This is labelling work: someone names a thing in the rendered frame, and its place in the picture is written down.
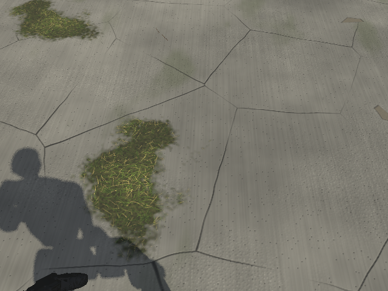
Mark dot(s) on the left robot hand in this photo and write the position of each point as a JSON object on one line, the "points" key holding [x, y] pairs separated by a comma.
{"points": [[62, 282]]}

